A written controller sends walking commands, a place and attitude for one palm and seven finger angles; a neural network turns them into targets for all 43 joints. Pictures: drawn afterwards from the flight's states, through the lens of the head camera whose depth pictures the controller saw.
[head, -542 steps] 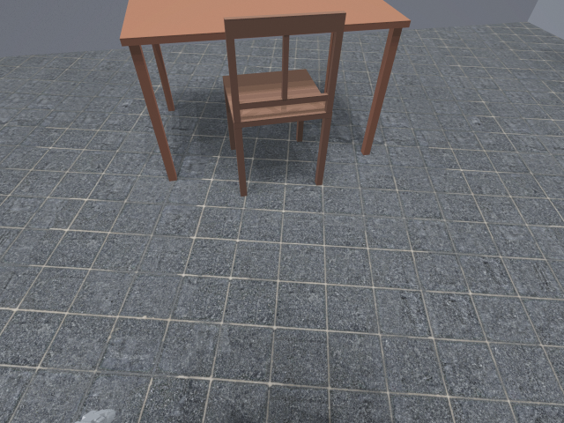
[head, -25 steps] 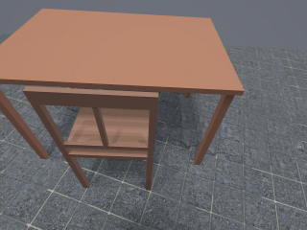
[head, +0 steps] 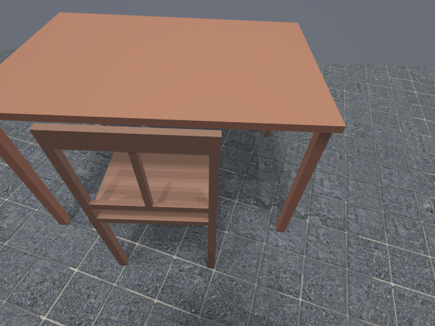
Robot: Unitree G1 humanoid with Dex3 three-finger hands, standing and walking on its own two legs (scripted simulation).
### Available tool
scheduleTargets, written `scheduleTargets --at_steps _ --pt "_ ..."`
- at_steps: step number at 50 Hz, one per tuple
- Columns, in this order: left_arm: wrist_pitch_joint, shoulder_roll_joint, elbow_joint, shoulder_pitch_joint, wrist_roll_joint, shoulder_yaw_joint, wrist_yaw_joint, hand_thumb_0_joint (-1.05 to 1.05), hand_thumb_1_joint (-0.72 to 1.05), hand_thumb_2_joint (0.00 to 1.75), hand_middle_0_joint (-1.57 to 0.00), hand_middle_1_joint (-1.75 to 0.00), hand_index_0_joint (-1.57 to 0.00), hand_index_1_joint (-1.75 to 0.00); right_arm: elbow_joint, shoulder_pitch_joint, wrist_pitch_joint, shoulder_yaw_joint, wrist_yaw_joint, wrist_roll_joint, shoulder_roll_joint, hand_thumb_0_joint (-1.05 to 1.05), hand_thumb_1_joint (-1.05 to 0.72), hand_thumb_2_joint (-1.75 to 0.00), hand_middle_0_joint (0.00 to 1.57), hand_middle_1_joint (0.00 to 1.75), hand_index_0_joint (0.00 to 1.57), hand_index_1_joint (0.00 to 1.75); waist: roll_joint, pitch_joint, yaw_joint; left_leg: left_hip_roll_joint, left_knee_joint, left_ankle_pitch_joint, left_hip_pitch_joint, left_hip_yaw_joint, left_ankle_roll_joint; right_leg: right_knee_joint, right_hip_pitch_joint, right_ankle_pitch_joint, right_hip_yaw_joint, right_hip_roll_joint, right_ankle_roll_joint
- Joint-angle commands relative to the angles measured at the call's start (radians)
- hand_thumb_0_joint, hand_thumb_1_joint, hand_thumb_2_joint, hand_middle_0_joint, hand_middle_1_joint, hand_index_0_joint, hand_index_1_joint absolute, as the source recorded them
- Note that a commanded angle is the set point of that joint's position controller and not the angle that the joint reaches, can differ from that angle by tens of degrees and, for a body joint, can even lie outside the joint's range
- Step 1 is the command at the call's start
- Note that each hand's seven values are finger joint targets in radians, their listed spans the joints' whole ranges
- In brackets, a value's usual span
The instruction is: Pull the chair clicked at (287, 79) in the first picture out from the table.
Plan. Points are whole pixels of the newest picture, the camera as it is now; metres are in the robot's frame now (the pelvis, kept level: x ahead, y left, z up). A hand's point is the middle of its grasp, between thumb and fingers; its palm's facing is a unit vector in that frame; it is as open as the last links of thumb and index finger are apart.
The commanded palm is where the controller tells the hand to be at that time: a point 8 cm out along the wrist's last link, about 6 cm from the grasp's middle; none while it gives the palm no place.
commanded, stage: look again from close up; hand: left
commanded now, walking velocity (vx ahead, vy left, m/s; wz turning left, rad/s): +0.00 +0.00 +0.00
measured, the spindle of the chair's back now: (142, 179) +0.50 +0.25 -0.12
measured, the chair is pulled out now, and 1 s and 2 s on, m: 0.00 0.00 0.00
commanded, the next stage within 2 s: shuffle to correct the standing spot in 0.10 s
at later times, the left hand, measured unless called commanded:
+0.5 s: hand out of the picture -0.03 +0.15 -0.19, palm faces +0.13 -0.98 -0.13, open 7.4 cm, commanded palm none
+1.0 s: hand out of the picture +0.14 +0.20 -0.17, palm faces +0.07 -0.96 -0.26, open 7.3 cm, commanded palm none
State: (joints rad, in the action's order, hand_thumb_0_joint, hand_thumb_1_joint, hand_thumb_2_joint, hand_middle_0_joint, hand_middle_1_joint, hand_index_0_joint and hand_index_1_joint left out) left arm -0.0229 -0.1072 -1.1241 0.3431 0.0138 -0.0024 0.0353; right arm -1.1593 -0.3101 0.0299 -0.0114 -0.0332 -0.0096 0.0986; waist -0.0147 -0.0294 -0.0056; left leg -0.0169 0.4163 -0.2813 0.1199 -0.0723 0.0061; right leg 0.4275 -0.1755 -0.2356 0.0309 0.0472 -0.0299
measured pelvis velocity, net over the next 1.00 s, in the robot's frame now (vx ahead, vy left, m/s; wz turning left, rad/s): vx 0.07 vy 0.01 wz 0.05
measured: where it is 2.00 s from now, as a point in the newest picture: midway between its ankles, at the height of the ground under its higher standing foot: outside the picture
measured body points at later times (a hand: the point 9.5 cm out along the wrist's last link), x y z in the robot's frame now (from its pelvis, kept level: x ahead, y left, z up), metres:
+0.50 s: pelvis +0.02 +0.01 -0.01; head +0.03 +0.02 +0.44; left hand -0.03 +0.21 -0.18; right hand -0.01 -0.21 -0.17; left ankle -0.04 +0.11 -0.74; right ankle -0.01 -0.14 -0.74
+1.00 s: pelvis +0.07 +0.01 -0.01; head +0.11 +0.00 +0.44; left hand +0.13 +0.25 -0.15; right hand +0.06 -0.20 -0.18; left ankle -0.01 +0.12 -0.70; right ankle +0.12 -0.07 -0.74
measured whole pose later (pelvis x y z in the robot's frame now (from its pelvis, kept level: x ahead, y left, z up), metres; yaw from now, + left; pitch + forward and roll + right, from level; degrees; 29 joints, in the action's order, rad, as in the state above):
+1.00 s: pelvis +0.07 +0.01 -0.01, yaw +3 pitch -1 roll +1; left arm -0.01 -0.17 -1.00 0.16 0.02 -0.04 0.05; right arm -1.10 -0.28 -0.02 0.04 -0.05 0.00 0.11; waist 0.01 -0.11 0.03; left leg 0.02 0.86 -0.57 0.25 -0.02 0.00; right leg 0.58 -0.32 -0.23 0.10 0.02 0.07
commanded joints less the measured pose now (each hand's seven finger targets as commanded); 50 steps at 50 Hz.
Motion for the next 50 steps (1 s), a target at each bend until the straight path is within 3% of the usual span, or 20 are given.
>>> scheduleTargets --at_steps 1,10,15,19,23,25,26,27,28,29,30,31,33,41,42,43,45,46,48,50 --pt "-0.008 -0.068 0.016 0.096 0.001 -0.011 0.007 0.00 0.90 0.90 -0.20 -0.30 -0.20 -0.30 0.018 -0.084 0.007 0.017 -0.006 0.000 0.085 0.00 -0.90 -0.90 0.20 0.30 0.20 0.30 0.009 -0.048 -0.004 -0.084 -0.089 0.196 0.055 0.076 0.018 -0.051 -0.004 0.189 -0.049 0.057 0.047" --pt "-0.009 -0.071 0.015 0.094 0.001 -0.012 0.007 0.00 0.90 0.90 -0.20 -0.30 -0.20 -0.30 0.018 -0.081 0.004 0.016 -0.006 0.000 0.084 0.00 -0.90 -0.90 0.20 0.30 0.20 0.30 0.022 -0.064 -0.003 -0.082 -0.091 0.172 0.065 0.073 0.012 -0.061 -0.011 0.170 -0.053 0.054 0.049" --pt "0.002 -0.088 0.026 0.098 0.011 -0.029 -0.001 0.00 0.90 0.90 -0.20 -0.30 -0.20 -0.30 0.019 -0.100 -0.017 0.025 0.003 -0.008 0.095 0.00 -0.90 -0.90 0.20 0.30 0.20 0.30 0.012 -0.102 -0.008 -0.053 -0.063 -0.108 0.116 0.052 0.023 -0.065 -0.064 -0.149 -0.064 0.056 0.071" --pt "0.008 -0.112 0.033 0.117 0.012 -0.048 -0.007 0.00 0.90 0.90 -0.20 -0.30 -0.20 -0.30 0.045 -0.097 -0.025 0.029 0.010 -0.012 0.085 0.00 -0.90 -0.90 0.20 0.30 0.20 0.30 -0.055 -0.155 -0.019 -0.013 0.025 -0.157 0.194 0.019 0.025 -0.108 -0.085 -0.305 -0.134 0.093 0.104" --pt "0.006 -0.143 0.035 0.160 0.008 -0.071 -0.004 0.00 0.90 0.90 -0.20 -0.30 -0.20 -0.30 0.076 -0.087 -0.018 0.031 0.011 -0.014 0.066 0.00 -0.90 -0.90 0.20 0.30 0.20 0.30 -0.140 -0.139 -0.030 0.006 0.169 -0.112 0.250 -0.029 0.021 -0.157 -0.035 -0.299 -0.225 0.184 0.166" --pt "0.000 -0.140 0.045 0.146 0.009 -0.078 -0.003 0.00 0.90 0.90 -0.20 -0.30 -0.20 -0.30 0.081 -0.107 -0.006 0.029 0.011 -0.013 0.064 0.00 -0.90 -0.90 0.20 0.30 0.20 0.30 -0.124 -0.111 -0.014 -0.004 0.135 -0.084 0.201 -0.029 0.021 -0.107 -0.044 -0.157 -0.215 0.197 0.179" --pt "-0.001 -0.132 0.052 0.118 0.011 -0.078 -0.005 0.00 0.90 0.90 -0.20 -0.30 -0.20 -0.30 0.069 -0.152 0.001 0.027 0.010 -0.011 0.067 0.00 -0.90 -0.90 0.20 0.30 0.20 0.30 -0.085 -0.092 0.009 -0.013 0.059 -0.038 0.125 -0.015 0.023 -0.029 -0.062 -0.059 -0.144 0.159 0.164" --pt "0.001 -0.100 0.059 0.095 0.011 -0.070 -0.008 0.00 0.90 0.90 -0.20 -0.30 -0.20 -0.30 0.043 -0.214 0.011 0.030 0.007 -0.010 0.091 0.00 -0.90 -0.90 0.20 0.30 0.20 0.30 0.036 -0.069 0.031 -0.051 -0.013 0.107 0.028 0.042 0.038 0.104 -0.098 0.011 -0.042 0.078 0.130" --pt "0.001 -0.060 0.077 0.067 0.012 -0.057 -0.009 0.00 0.90 0.90 -0.20 -0.30 -0.20 -0.30 0.010 -0.299 0.019 0.044 -0.001 -0.015 0.150 0.00 -0.90 -0.90 0.20 0.30 0.20 0.30 0.220 -0.053 0.058 -0.170 -0.039 0.389 -0.087 0.192 0.087 0.296 -0.219 -0.039 0.073 -0.016 0.085" --pt "0.000 -0.035 0.098 0.006 0.015 -0.044 0.000 0.00 0.90 0.90 -0.20 -0.30 -0.20 -0.30 -0.015 -0.356 0.016 0.038 -0.015 -0.015 0.153 0.00 -0.90 -0.90 0.20 0.30 0.20 0.30 0.332 -0.083 0.084 -0.269 -0.072 0.832 -0.190 0.294 0.138 0.448 -0.400 -0.291 0.100 -0.043 0.053" --pt "0.004 -0.057 0.099 -0.010 0.013 -0.045 0.008 0.00 0.90 0.90 -0.20 -0.30 -0.20 -0.30 -0.025 -0.352 0.011 0.021 -0.027 -0.016 0.131 0.00 -0.90 -0.90 0.20 0.30 0.20 0.30 0.291 -0.095 0.073 -0.288 -0.038 1.114 -0.189 0.279 0.161 0.528 -0.418 -0.364 0.032 -0.014 0.054" --pt "0.005 -0.057 0.095 -0.007 0.007 -0.045 0.010 0.00 0.90 0.90 -0.20 -0.30 -0.20 -0.30 -0.009 -0.308 0.013 0.012 -0.034 -0.016 0.113 0.00 -0.90 -0.90 0.20 0.30 0.20 0.30 0.209 -0.096 0.054 -0.281 -0.014 1.217 -0.161 0.240 0.167 0.529 -0.389 -0.350 0.008 0.011 0.057" --pt "0.005 -0.044 0.091 -0.012 0.005 -0.039 0.007 0.00 0.90 0.90 -0.20 -0.30 -0.20 -0.30 0.019 -0.233 0.013 0.014 -0.036 -0.016 0.122 0.00 -0.90 -0.90 0.20 0.30 0.20 0.30 0.139 -0.116 0.031 -0.250 -0.003 1.234 -0.131 0.192 0.143 0.419 -0.340 -0.278 0.021 0.023 0.050" --pt "0.026 -0.109 0.101 0.041 0.003 -0.059 0.007 0.00 0.90 0.90 -0.20 -0.30 -0.20 -0.30 0.065 -0.121 -0.005 0.056 -0.040 0.002 0.159 0.00 -0.90 -0.90 0.20 0.30 0.20 0.30 0.110 -0.012 -0.035 -0.191 0.091 1.028 -0.071 0.130 0.060 0.121 -0.072 0.116 0.041 -0.016 0.060" --pt "0.020 -0.131 0.100 0.064 0.006 -0.064 0.008 0.00 0.90 0.90 -0.20 -0.30 -0.20 -0.30 0.072 -0.117 -0.009 0.062 -0.039 0.004 0.153 0.00 -0.90 -0.90 0.20 0.30 0.20 0.30 0.063 0.020 -0.046 -0.157 0.157 0.882 -0.030 0.117 0.041 0.088 -0.001 0.349 0.003 0.013 0.075" --pt "0.014 -0.166 0.100 0.084 0.009 -0.068 0.011 0.00 0.90 0.90 -0.20 -0.30 -0.20 -0.30 0.078 -0.140 -0.014 0.067 -0.034 0.007 0.134 0.00 -0.90 -0.90 0.20 0.30 0.20 0.30 -0.035 0.081 -0.038 -0.081 0.251 0.595 0.048 0.086 0.021 0.113 0.092 0.707 -0.108 0.108 0.121" --pt "0.005 -0.192 0.093 0.063 0.002 -0.068 0.014 0.00 0.90 0.90 -0.20 -0.30 -0.20 -0.30 0.073 -0.157 -0.032 0.068 -0.027 0.015 0.066 0.00 -0.90 -0.90 0.20 0.30 0.20 0.30 -0.185 0.115 -0.021 0.040 0.470 -0.298 0.172 0.047 -0.010 0.045 0.143 1.013 -0.244 0.336 0.297" --pt "0.003 -0.181 0.108 0.017 0.004 -0.066 0.019 0.00 0.90 0.90 -0.20 -0.30 -0.20 -0.30 0.078 -0.118 -0.043 0.062 -0.027 0.014 0.057 0.00 -0.90 -0.90 0.20 0.30 0.20 0.30 -0.221 0.110 -0.019 0.010 0.532 -0.367 0.174 0.096 -0.004 0.010 0.081 0.907 -0.265 0.327 0.319" --pt "0.012 -0.164 0.138 -0.075 0.009 -0.057 0.022 0.00 0.90 0.90 -0.20 -0.30 -0.20 -0.30 0.075 -0.084 -0.051 0.061 -0.018 0.009 0.041 0.00 -0.90 -0.90 0.20 0.30 0.20 0.30 -0.131 0.028 0.002 -0.001 0.520 -0.325 0.164 0.090 -0.007 -0.034 -0.050 0.679 -0.207 0.284 0.295" --pt "0.015 -0.178 0.155 -0.099 0.013 -0.061 0.018 0.00 0.90 0.90 -0.20 -0.30 -0.20 -0.30 0.070 -0.093 -0.055 0.054 -0.009 0.005 0.029 0.00 -0.90 -0.90 0.20 0.30 0.20 0.30 -0.108 0.038 0.012 0.002 0.456 -0.256 0.155 0.057 -0.015 -0.063 -0.083 0.494 -0.178 0.249 0.266"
